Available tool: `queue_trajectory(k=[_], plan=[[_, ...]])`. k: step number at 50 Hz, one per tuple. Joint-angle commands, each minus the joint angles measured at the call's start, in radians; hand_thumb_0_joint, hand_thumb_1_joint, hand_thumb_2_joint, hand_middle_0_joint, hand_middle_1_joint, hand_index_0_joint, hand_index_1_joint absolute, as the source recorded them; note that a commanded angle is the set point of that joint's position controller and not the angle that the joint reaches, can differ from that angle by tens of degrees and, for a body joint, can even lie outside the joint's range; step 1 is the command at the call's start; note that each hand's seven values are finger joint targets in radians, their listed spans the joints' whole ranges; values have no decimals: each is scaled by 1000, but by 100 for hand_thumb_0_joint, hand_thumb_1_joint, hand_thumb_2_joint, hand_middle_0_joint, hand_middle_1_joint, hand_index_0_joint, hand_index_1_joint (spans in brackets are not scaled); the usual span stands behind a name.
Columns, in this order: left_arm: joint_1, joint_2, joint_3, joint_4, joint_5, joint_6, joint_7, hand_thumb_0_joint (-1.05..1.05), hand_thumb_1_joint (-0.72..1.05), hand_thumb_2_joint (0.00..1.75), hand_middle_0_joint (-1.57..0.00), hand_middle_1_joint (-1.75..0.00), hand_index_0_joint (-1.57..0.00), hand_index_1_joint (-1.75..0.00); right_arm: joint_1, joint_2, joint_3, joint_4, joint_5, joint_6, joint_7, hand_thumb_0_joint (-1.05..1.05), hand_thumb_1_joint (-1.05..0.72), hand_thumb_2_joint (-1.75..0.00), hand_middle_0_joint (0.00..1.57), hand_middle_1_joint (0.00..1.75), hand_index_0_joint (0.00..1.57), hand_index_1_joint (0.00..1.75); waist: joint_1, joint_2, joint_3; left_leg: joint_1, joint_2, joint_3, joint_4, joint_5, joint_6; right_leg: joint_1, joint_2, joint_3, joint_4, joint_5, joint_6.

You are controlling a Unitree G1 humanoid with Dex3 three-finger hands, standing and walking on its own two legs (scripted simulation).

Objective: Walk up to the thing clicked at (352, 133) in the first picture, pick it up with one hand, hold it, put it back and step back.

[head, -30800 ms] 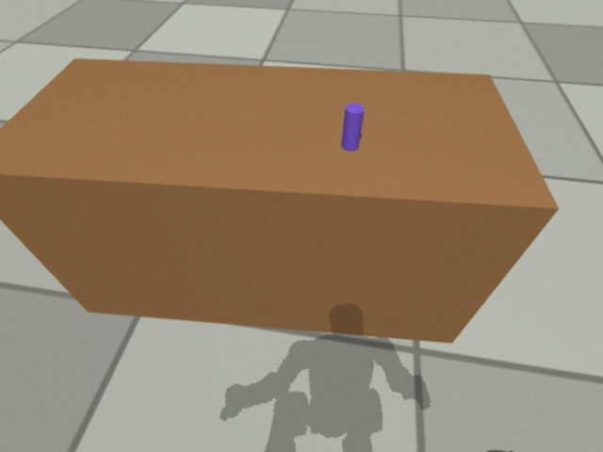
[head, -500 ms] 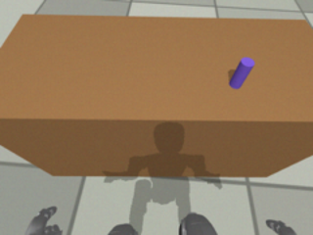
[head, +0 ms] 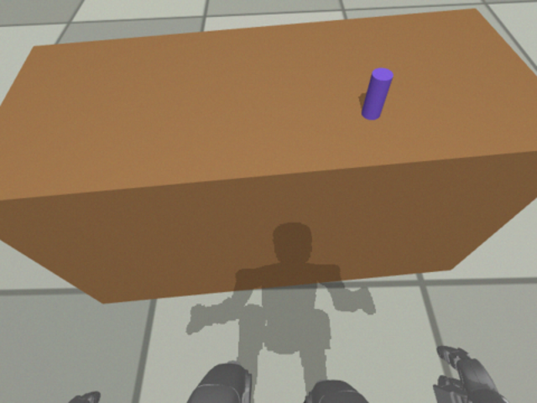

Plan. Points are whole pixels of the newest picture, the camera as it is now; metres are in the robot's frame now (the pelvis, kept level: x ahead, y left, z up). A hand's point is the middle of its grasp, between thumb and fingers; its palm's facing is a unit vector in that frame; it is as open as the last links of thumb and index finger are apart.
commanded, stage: step back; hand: right
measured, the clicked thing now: (376, 95) +0.68 -0.24 -0.01
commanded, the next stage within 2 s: none
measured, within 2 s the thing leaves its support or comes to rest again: neither
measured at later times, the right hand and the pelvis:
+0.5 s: hand out of the picture -0.02 -0.23 -0.11, palm faces -0.07 +0.89 -0.45, open 7.4 cm; pelvis -0.14 +0.03 +0.01, yaw +1 degrees
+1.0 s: hand out of the picture -0.23 -0.28 -0.16, palm faces -0.08 +0.92 -0.39, open 7.4 cm; pelvis -0.30 -0.01 +0.00, yaw +2 degrees
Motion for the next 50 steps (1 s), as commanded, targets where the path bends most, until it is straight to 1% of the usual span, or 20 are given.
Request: queue_trajectory(k=[1, 8, 12, 13, 14, 15, 16, 19, 27, 30, 32, 34, 35, 36, 37, 38, 40, 41, 46, 50], plan=[[-76, 267, 78, -136, 2, -30, 31, 0, 90, 90, -20, -30, -20, -30, 56, -193, -48, -53, 12, -35, -15, 0, -90, -90, 20, 30, 20, 30, -20, -170, -172, -33, -68, -118, 217, -6, -9, 43, -250, 204, -205, 560, -195], [16, 241, 71, -154, 5, -7, 41, 0, 90, 90, -20, -30, -20, -30, 73, -172, -34, -70, -7, -62, -22, 0, -90, -90, 20, 30, 20, 30, 39, -235, -269, -20, 17, -10, -257, 13, -37, 304, -244, 168, -91, 650, -181], [-38, 243, 60, -184, -18, 21, 25, 0, 90, 90, -20, -30, -20, -30, 171, -198, -62, -36, -34, -75, -19, 0, -90, -90, 20, 30, 20, 30, -16, -195, -290, 250, 50, 1, -621, 418, 3, 89, -170, 124, 51, 429, -80], [-32, 199, 49, -195, -21, 23, 23, 0, 90, 90, -20, -30, -20, -30, 154, -276, -83, -48, -52, -78, -19, 0, -90, -90, 20, 30, 20, 30, -14, 0, -288, 330, 235, -248, -636, 547, 59, -97, -60, 89, 175, 179, -32], [-83, 208, 59, -200, -20, 23, 31, 0, 90, 90, -20, -30, -20, -30, 96, -368, -97, -67, -47, -72, -6, 0, -90, -90, 20, 30, 20, 30, -35, 171, -236, 232, 421, -445, -681, 615, 206, -191, 86, 36, 337, -280, -1], [-115, 240, 77, -188, -6, 25, 43, 0, 90, 90, -20, -30, -20, -30, 85, -397, -105, -76, -43, -72, -5, 0, -90, -90, 20, 30, 20, 30, -72, 191, -196, 92, 497, -546, -717, 547, 303, -146, 75, 152, 515, -346, 9], [-100, 260, 78, -167, -4, 27, 40, 0, 90, 90, -20, -30, -20, -30, 38, -353, -94, -74, -42, -75, -12, 0, -90, -90, 20, 30, 20, 30, -41, 143, -145, 50, 471, -467, -711, 476, 294, -154, 51, 169, 592, -283, 5], [44, 229, 81, -116, -23, 30, 21, 0, 90, 90, -20, -30, -20, -30, -44, -238, -63, -96, -41, -80, -17, 0, -90, -90, 20, 30, 20, 30, 48, 81, -128, 184, 270, -168, -629, 598, 160, -246, 98, 176, 638, -134, 7], [11, 206, 67, -132, -5, 8, 15, 0, 90, 90, -20, -30, -20, -30, 95, -244, -79, -97, -33, -70, -20, 0, -90, -90, 20, 30, 20, 30, -64, 147, -248, 448, 294, -157, -535, 694, 236, -193, 30, 75, 279, -186, 84], [68, 213, 66, -97, -5, 7, 11, 0, 90, 90, -20, -30, -20, -30, 47, -272, -81, -122, -39, -54, -14, 0, -90, -90, 20, 30, 20, 30, -42, 190, -269, 339, 295, -149, -524, 587, 212, -45, -9, -5, 83, -155, 62], [157, 209, 71, -52, -6, 7, 4, 0, 90, 90, -20, -30, -20, -30, 14, -292, -87, -134, -33, -44, -11, 0, -90, -90, 20, 30, 20, 30, -1, 203, -296, 275, 290, -134, -502, 518, 188, 62, -17, -41, -89, -54, 30], [197, 235, 83, -21, 8, 5, 2, 0, 90, 90, -20, -30, -20, -30, -9, -267, -76, -141, -21, -34, -8, 0, -90, -90, 20, 30, 20, 30, 29, 134, -272, 110, 229, -103, -448, 374, 111, 168, -25, -35, -210, 48, -11], [186, 293, 100, -34, 21, 3, 0, 0, 90, 90, -20, -30, -20, -30, 0, -226, -65, -149, -12, -33, -8, 0, -90, -90, 20, 30, 20, 30, 27, -33, -215, -33, 128, -73, -330, 207, 55, 144, -147, 194, -267, -66, -59], [101, 394, 117, -77, 17, 7, -4, 0, 90, 90, -20, -30, -20, -30, -47, -184, -60, -168, -5, -37, -20, 0, -90, -90, 20, 30, 20, 30, 53, -301, -139, -107, -56, 1, -85, -31, -4, -54, -340, 440, -388, -152, -183], [-8, 441, 121, -122, 26, 6, 4, 0, 90, 90, -20, -30, -20, -30, -24, -229, -80, -151, -15, -34, -34, 0, -90, -90, 20, 30, 20, 30, 45, -340, -58, -38, -8, -75, 119, -87, -25, -275, -469, 570, -464, -192, -287], [-72, 391, 107, -146, 23, 1, 10, 0, 90, 90, -20, -30, -20, -30, 23, -253, -84, -122, -6, -36, -27, 0, -90, -90, 20, 30, 20, 30, 1, -298, -29, 22, 12, -117, 172, -44, -17, -341, -448, 493, -448, -154, -263], [-154, 275, 81, -158, 18, -5, 13, 0, 90, 90, -20, -30, -20, -30, 99, -225, -69, -74, -4, -42, -20, 0, -90, -90, 20, 30, 20, 30, -58, -174, -57, -13, -65, -107, 197, 61, -7, -180, -258, 174, -302, 157, -171], [-149, 258, 83, -152, 17, -4, 14, 0, 90, 90, -20, -30, -20, -30, 117, -195, -57, -72, -5, -47, -23, 0, -90, -90, 20, 30, 20, 30, -58, -201, -88, -32, -76, -87, 193, 73, -13, -124, -214, 110, -268, 220, -139], [-9, 245, 83, -157, 25, 4, 32, 0, 90, 90, -20, -30, -20, -30, 106, -167, -35, -91, -17, -73, -31, 0, -90, -90, 20, 30, 20, 30, 34, -255, -202, -102, -17, -18, -94, 10, -45, 236, -246, 121, -145, 483, -172], [-24, 258, 78, -176, 6, 27, 31, 0, 90, 90, -20, -30, -20, -30, 181, -170, -48, -62, -32, -83, -27, 0, -90, -90, 20, 30, 20, 30, 13, -251, -268, 79, 7, 65, -461, 169, -21, 234, -245, 105, -10, 530, -145]])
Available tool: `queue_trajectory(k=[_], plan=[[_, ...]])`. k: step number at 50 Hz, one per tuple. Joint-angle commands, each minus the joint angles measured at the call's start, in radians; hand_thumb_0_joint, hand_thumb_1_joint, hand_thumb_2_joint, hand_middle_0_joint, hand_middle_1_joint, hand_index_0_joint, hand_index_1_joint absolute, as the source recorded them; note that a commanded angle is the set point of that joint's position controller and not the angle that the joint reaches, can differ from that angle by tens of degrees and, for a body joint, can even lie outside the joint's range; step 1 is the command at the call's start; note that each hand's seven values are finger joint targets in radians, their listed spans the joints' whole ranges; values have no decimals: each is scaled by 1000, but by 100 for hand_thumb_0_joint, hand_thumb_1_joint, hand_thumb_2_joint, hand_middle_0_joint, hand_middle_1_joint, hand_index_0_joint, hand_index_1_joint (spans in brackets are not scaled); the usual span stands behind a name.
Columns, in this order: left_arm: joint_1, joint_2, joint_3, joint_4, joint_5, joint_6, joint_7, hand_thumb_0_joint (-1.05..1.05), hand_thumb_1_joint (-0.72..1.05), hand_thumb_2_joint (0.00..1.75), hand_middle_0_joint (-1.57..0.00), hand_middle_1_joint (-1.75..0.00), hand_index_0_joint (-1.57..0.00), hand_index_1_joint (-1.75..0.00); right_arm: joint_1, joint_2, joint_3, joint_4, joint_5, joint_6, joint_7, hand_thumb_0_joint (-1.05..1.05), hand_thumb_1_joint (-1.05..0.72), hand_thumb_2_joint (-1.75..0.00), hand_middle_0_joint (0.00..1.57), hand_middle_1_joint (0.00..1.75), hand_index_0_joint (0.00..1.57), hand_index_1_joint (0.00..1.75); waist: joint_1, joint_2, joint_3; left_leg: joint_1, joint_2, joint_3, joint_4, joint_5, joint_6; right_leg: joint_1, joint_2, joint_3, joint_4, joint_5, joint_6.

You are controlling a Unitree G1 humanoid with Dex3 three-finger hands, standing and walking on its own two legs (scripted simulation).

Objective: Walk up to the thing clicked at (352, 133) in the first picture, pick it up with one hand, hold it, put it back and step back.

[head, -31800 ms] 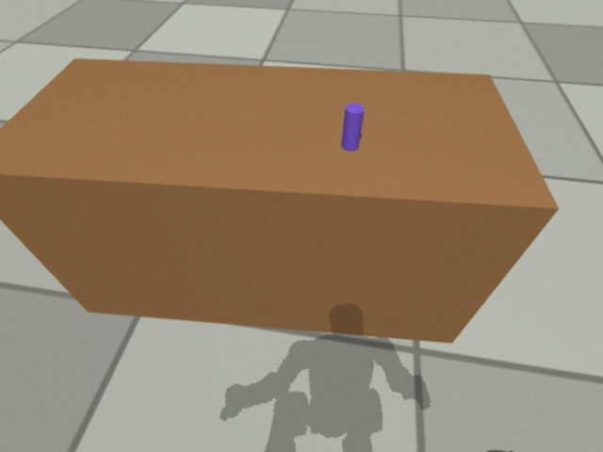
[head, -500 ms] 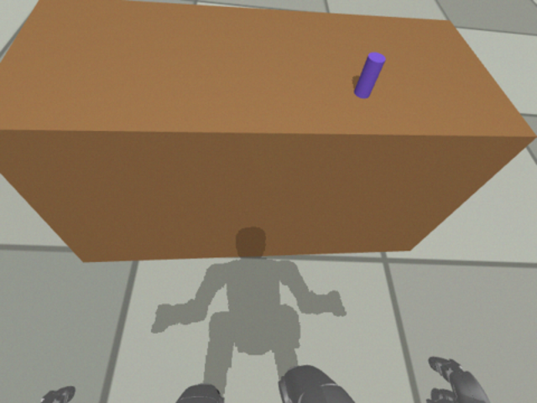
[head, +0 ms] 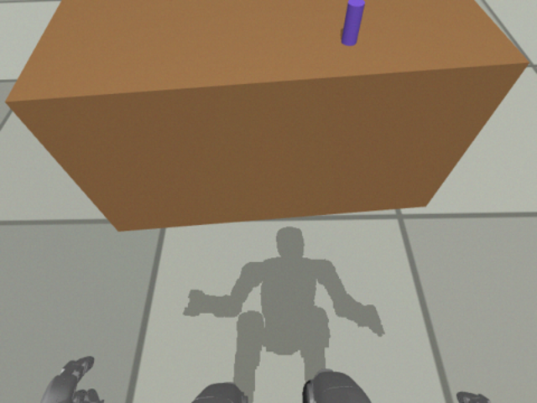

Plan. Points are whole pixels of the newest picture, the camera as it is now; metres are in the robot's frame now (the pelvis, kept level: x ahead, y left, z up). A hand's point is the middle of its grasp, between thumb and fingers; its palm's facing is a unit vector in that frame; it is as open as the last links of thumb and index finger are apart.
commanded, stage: step back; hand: right
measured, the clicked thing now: (352, 23) +0.97 -0.26 -0.01
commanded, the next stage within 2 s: stand in 1.58 s
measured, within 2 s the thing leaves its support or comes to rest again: neither
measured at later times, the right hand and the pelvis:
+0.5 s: hand out of the picture -0.04 -0.34 -0.14, palm faces +0.03 +0.90 -0.43, open 7.4 cm; pelvis -0.16 -0.05 +0.00, yaw -3 degrees
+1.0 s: hand out of the picture -0.13 -0.31 -0.14, palm faces -0.02 +0.94 -0.33, open 7.4 cm; pelvis -0.20 -0.05 +0.01, yaw +1 degrees
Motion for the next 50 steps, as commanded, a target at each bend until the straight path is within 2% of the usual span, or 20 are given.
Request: queue_trajectory(k=[1, 2, 3, 4, 5, 9, 17, 20, 21, 22, 23, 24, 26, 28, 32, 35, 38, 40, 42, 50], plan=[[-6, 226, 56, -85, -17, 7, 12, 0, 90, 90, -20, -30, -20, -30, 82, -153, -55, -51, -10, -47, -12, 0, -90, -90, 20, 30, 20, 30, 10, -211, -258, 53, 0, 104, -450, 268, 15, 287, -171, 171, 44, 391, -137], [-1, 192, 43, -95, -19, 12, 7, 0, 90, 90, -20, -30, -20, -30, 82, -179, -65, -47, -16, -48, -13, 0, -90, -90, 20, 30, 20, 30, 19, -151, -260, 123, 42, 26, -468, 369, 33, 195, -147, 170, 74, 276, -98], [26, 157, 34, -101, -24, 13, 2, 0, 90, 90, -20, -30, -20, -30, 59, -253, -83, -58, -27, -50, -13, 0, -90, -90, 20, 30, 20, 30, 38, 28, -272, 220, 232, -236, -478, 488, 102, 0, -50, 119, 190, 58, -51], [-25, 174, 41, -111, -32, 13, 6, 0, 90, 90, -20, -30, -20, -30, -1, -371, -95, -85, -22, -43, -3, 0, -90, -90, 20, 30, 20, 30, 14, 191, -225, 115, 431, -447, -489, 593, 262, -91, 90, 63, 359, -363, -8], [-67, 220, 60, -106, -22, 18, 14, 0, 90, 90, -20, -30, -20, -30, -38, -395, -105, -102, -19, -47, -11, 0, -90, -90, 20, 30, 20, 30, -16, 196, -192, -33, 518, -546, -516, 563, 347, -36, 57, 192, 546, -407, -1], [33, 201, 63, -40, -32, 25, -5, 0, 90, 90, -20, -30, -20, -30, -126, -245, -65, -114, -24, -49, -23, 0, -90, -90, 20, 30, 20, 30, 59, 54, -140, 29, 296, -162, -419, 647, 222, -102, 129, 241, 669, -238, -3], [58, 184, 41, 17, -21, -32, -12, 0, 90, 90, -20, -30, -20, -30, -57, -256, -75, -98, -26, -19, 2, 0, -90, -90, 20, 30, 20, 30, -30, 233, -256, 238, 259, -131, -374, 306, 232, 26, 57, 47, 56, -267, 45], [205, 177, 44, 128, -15, -52, -8, 0, 90, 90, -20, -30, -20, -30, -119, -265, -74, -97, -15, 6, 12, 0, -90, -90, 20, 30, 20, 30, 49, 180, -267, 97, 214, -51, -247, 231, 176, 229, 67, -14, -299, -76, -8], [192, 235, 63, 135, 1, -58, -6, 0, 90, 90, -20, -30, -20, -30, -115, -201, -55, -108, -10, 6, 14, 0, -90, -90, 20, 30, 20, 30, 40, 50, -220, -89, 141, -7, -117, 145, 118, 292, 1, 158, -285, -111, -42], [181, 321, 84, 114, 16, -60, -3, 0, 90, 90, -20, -30, -20, -30, -135, -130, -34, -141, -6, -3, 11, 0, -90, -90, 20, 30, 20, 30, 54, -201, -154, -340, 1, 13, 23, -62, 50, 284, -195, 472, -338, -237, -102], [79, 410, 92, 63, 20, -58, 3, 0, 90, 90, -20, -30, -20, -30, -195, -171, -55, -141, -6, -7, -6, 0, -90, -90, 20, 30, 20, 30, 101, -232, -114, -219, 16, -115, 117, -116, 10, -7, -378, 633, -390, -336, -250], [-2, 387, 88, 46, 11, -59, 3, 0, 90, 90, -20, -30, -20, -30, -168, -221, -73, -108, -3, -10, -5, 0, -90, -90, 20, 30, 20, 30, 59, -206, -34, -140, 58, -127, 188, -79, 7, -143, -388, 613, -405, -373, -257], [-36, 253, 47, 50, 3, -77, 6, 0, 90, 90, -20, -30, -20, -30, -133, -194, -55, -58, 3, -17, 6, 0, -90, -90, 20, 30, 20, 30, 2, -93, 4, -177, -4, -106, 180, 68, 21, 9, -190, 283, -278, 55, -133], [29, 237, 46, 83, 1, -86, 7, 0, 90, 90, -20, -30, -20, -30, -96, -148, -35, -43, 3, -20, 5, 0, -90, -90, 20, 30, 20, 30, 12, -156, -69, -175, -22, -75, 155, 94, 23, 127, -135, 200, -223, 262, -98], [122, 265, 61, 91, 0, -95, 10, 0, 90, 90, -20, -30, -20, -30, -131, -154, -37, -45, -10, -32, 18, 0, -90, -90, 20, 30, 20, 30, 80, -221, -103, -195, 26, -25, -44, 37, 6, 292, -193, 261, -221, 145, -146], [89, 283, 58, 80, -6, -89, 5, 0, 90, 90, -20, -30, -20, -30, -102, -167, -51, -21, -17, -42, 31, 0, -90, -90, 20, 30, 20, 30, 64, -218, -124, -41, 36, 25, -176, -3, 6, 188, -245, 306, -248, -79, -178], [54, 241, 27, 69, -12, -84, 1, 0, 90, 90, -20, -30, -20, -30, -31, -173, -68, 27, -21, -53, 36, 0, -90, -90, 20, 30, 20, 30, 9, -143, -140, 202, 12, 35, -426, 139, 49, 55, -182, 208, -156, -117, -121], [39, 147, 0, 69, -27, -90, -3, 0, 90, 90, -20, -30, -20, -30, 12, -255, -91, 37, -27, -65, 34, 0, -90, -90, 20, 30, 20, 30, -13, 138, -188, 329, 247, -389, -540, -7, 162, -147, 4, 31, 119, -191, -26], [23, 250, 32, 93, -23, -92, 0, 0, 90, 90, -20, -30, -20, -30, -6, -310, -103, 27, -23, -60, 45, 0, -90, -90, 20, 30, 20, 30, -19, 108, -92, 104, 372, -492, -614, -281, 297, -98, -10, 55, 268, -366, -26], [140, 164, 28, 180, -19, -125, -5, 0, 90, 90, -20, -30, -20, -30, -112, -192, -68, 3, -14, -44, 55, 0, -90, -90, 20, 30, 20, 30, 47, 108, -119, -25, 198, -145, -447, 33, 159, 229, 53, -48, -168, -61, -9]])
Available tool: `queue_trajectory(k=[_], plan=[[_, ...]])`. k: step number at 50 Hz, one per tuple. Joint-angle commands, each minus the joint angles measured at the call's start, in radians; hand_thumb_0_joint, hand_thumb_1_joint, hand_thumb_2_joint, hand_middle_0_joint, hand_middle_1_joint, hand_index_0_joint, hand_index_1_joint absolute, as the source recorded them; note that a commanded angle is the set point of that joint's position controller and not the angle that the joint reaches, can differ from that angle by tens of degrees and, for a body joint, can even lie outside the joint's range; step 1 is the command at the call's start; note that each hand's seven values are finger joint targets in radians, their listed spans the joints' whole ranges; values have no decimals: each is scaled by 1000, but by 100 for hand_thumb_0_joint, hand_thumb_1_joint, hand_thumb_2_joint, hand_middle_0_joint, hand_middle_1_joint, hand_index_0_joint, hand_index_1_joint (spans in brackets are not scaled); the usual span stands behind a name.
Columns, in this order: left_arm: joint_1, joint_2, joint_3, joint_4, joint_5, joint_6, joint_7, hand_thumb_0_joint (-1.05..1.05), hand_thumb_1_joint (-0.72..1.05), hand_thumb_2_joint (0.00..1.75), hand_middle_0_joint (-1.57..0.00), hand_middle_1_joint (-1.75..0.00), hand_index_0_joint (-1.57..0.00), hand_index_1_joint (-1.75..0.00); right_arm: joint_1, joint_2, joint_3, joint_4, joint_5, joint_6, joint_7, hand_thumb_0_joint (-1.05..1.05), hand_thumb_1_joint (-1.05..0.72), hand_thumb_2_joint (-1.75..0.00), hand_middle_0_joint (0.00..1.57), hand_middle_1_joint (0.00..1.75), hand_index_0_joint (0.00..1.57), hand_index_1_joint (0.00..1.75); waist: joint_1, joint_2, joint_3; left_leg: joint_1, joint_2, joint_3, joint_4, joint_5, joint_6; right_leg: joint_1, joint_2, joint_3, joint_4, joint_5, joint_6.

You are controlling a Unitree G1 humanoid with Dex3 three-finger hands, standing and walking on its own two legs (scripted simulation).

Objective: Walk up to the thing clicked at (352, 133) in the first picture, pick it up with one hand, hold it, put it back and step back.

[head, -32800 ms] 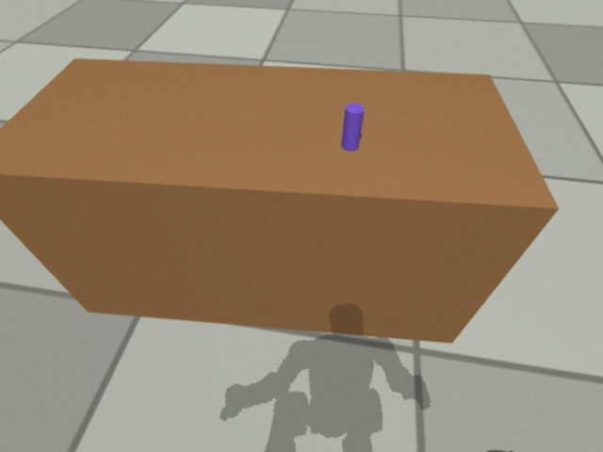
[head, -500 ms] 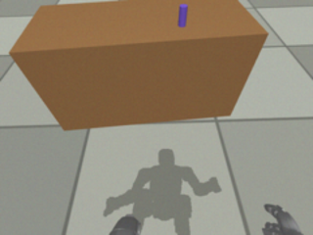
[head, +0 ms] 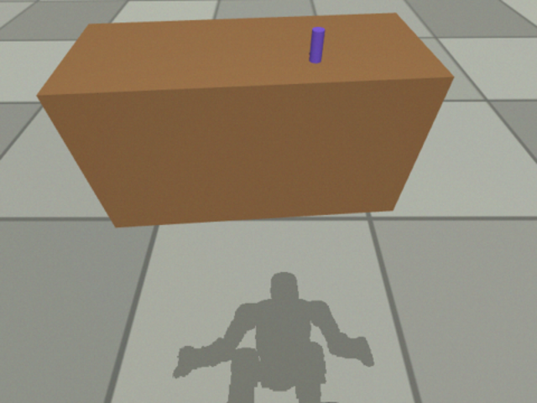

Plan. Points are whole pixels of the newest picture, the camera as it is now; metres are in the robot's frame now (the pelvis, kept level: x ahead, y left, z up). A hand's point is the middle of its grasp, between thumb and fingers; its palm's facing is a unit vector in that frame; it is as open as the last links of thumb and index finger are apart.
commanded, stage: step back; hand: right
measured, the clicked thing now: (316, 45) +1.17 -0.22 -0.01
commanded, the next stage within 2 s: stand in 0.58 s
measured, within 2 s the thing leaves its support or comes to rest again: neither
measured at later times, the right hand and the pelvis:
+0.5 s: hand (401, 397) +0.15 -0.22 -0.16, palm faces -0.08 +0.93 -0.36, open 7.4 cm; pelvis +0.05 +0.03 -0.01, yaw +2 degrees
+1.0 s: hand (408, 391) +0.15 -0.22 -0.14, palm faces -0.03 +0.94 -0.33, open 7.4 cm; pelvis +0.05 +0.02 +0.01, yaw +1 degrees
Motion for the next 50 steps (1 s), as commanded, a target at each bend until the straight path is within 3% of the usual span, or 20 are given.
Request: queue_trajectory(k=[1, 2, 3, 4, 5, 6, 8, 13, 15, 18, 19, 20, 21, 24, 28, 29, 30, 34, 36, 50], plan=[[76, 158, 48, -21, 12, -54, 30, 0, 90, 90, -20, -30, -20, -30, -114, -200, -41, -83, 24, -2, -12, 0, -90, -90, 20, 30, 20, 30, 79, 107, -36, -178, 133, -146, -60, -162, 78, 256, 42, -36, -298, 180, -2], [102, 202, 64, -13, 21, -56, 38, 0, 90, 90, -20, -30, -20, -30, -110, -159, -27, -98, 26, 0, -15, 0, -90, -90, 20, 30, 20, 30, 90, 4, -53, -288, 63, -93, 79, -191, 36, 344, -37, 114, -345, 114, -29], [123, 276, 84, -22, 37, -60, 45, 0, 90, 90, -20, -30, -20, -30, -114, -121, -13, -115, 27, -3, -20, 0, -90, -90, 20, 30, 20, 30, 112, -143, -46, -440, -67, -75, 278, -245, -10, 381, -247, 454, -467, -63, -99], [47, 328, 92, -47, 33, -56, 48, 0, 90, 90, -20, -30, -20, -30, -103, -183, -33, -94, 14, 3, -34, 0, -90, -90, 20, 30, 20, 30, 97, -73, 8, -380, -7, -144, 375, -286, -19, 184, -402, 584, -528, -261, -185], [-31, 320, 89, -75, 28, -57, 46, 0, 90, 90, -20, -30, -20, -30, -43, -229, -46, -68, 14, 1, -36, 0, -90, -90, 20, 30, 20, 30, 57, -39, 56, -327, 37, -161, 404, -266, -20, 91, -425, 591, -514, -275, -234], [-71, 297, 84, -89, 23, -61, 47, 0, 90, 90, -20, -30, -20, -30, -24, -245, -48, -58, 15, -3, -31, 0, -90, -90, 20, 30, 20, 30, 35, -39, 81, -324, 64, -171, 425, -232, -20, 81, -401, 522, -487, -154, -241], [-64, 236, 60, -82, 11, -70, 46, 0, 90, 90, -20, -30, -20, -30, -17, -211, -43, -33, 19, -9, -28, 0, -90, -90, 20, 30, 20, 30, 27, -28, 56, -279, 54, -162, 361, -166, -29, 102, -285, 310, -432, 137, -174], [-70, 237, 51, -71, 8, -63, 40, 0, 90, 90, -20, -30, -20, -30, -28, -170, -25, -33, 21, -14, -25, 0, -90, -90, 20, 30, 20, 30, 35, -168, -14, -145, 51, -16, 150, -111, -36, 129, -226, 116, -293, 613, -136], [-80, 233, 44, -72, 1, -48, 39, 0, 90, 90, -20, -30, -20, -30, -32, -170, -29, -22, 20, -17, -31, 0, -90, -90, 20, 30, 20, 30, 31, -177, -30, -77, 26, 48, 77, -28, -30, 105, -197, 71, -218, 707, -110], [-102, 211, 32, -88, -7, -22, 35, 0, 90, 90, -20, -30, -20, -30, 13, -201, -43, 11, 18, -24, -45, 0, -90, -90, 20, 30, 20, 30, -5, -106, -94, 76, 34, 30, -62, 252, 3, 58, -151, 41, -77, 599, -53], [-97, 178, 22, -101, -14, -17, 34, 0, 90, 90, -20, -30, -20, -30, 20, -251, -54, 10, 13, -31, -52, 0, -90, -90, 20, 30, 20, 30, -5, 22, -144, 133, 158, -120, -75, 388, 45, 5, -89, 7, 11, 477, -21], [-84, 144, 11, -90, -28, -5, 34, 0, 90, 90, -20, -30, -20, -30, -33, -288, -52, -7, 18, -36, -53, 0, -90, -90, 20, 30, 20, 30, 17, 119, -158, 68, 291, -312, -146, 306, 143, -4, 4, -18, 87, 208, 16], [-69, 170, 20, -61, -26, 9, 39, 0, 90, 90, -20, -30, -20, -30, -81, -330, -55, -18, 28, -34, -51, 0, -90, -90, 20, 30, 20, 30, 18, 156, -146, -24, 359, -354, -168, 208, 224, 50, -1, 2, 86, -75, 6], [-64, 169, 15, -20, -15, 7, 30, 0, 90, 90, -20, -30, -20, -30, -153, -274, -36, -14, 18, -23, -52, 0, -90, -90, 20, 30, 20, 30, 40, 154, -92, -47, 262, -220, -161, 89, 138, 55, -20, 8, -32, -20, -11], [-28, 191, 27, 24, -4, -12, 40, 0, 90, 90, -20, -30, -20, -30, -184, -227, -19, 0, 32, -20, -52, 0, -90, -90, 20, 30, 20, 30, 49, 117, -155, -44, 192, -109, -13, 353, 52, 213, -62, 52, -210, 354, -13], [-69, 191, 0, 24, -5, -21, 34, 0, 90, 90, -20, -30, -20, -30, -143, -192, -5, 12, 46, -26, -46, 0, -90, -90, 20, 30, 20, 30, 15, 77, -139, -23, 142, -102, -53, 293, 14, 188, -113, 127, -262, 415, -17], [-100, 211, 3, 28, -10, -24, 28, 0, 90, 90, -20, -30, -20, -30, -131, -198, -7, 26, 47, -28, -44, 0, -90, -90, 20, 30, 20, 30, -7, 46, -123, 41, 131, -80, -86, 253, 11, 129, -115, 121, -255, 401, -16], [-130, 174, -18, 47, -18, -22, 24, 0, 90, 90, -20, -30, -20, -30, -190, -223, -4, 52, 38, -40, -40, 0, -90, -90, 20, 30, 20, 30, 20, 31, -133, 120, 163, -96, -90, 401, 15, 160, -94, 73, -296, 435, 9], [-149, 186, -17, 61, -17, -24, 24, 0, 90, 90, -20, -30, -20, -30, -168, -206, 4, 61, 41, -39, -39, 0, -90, -90, 20, 30, 20, 30, 4, -2, -119, 127, 164, -86, -117, 445, 9, 176, -99, 74, -300, 488, 10], [-181, 182, -21, 99, -12, -21, 16, 0, 90, 90, -20, -30, -20, -30, -202, -206, 11, 107, 40, -33, -30, 0, -90, -90, 20, 30, 20, 30, 8, 6, -42, 97, 148, -73, -248, 148, -22, 168, -113, 91, -445, 262, 15]])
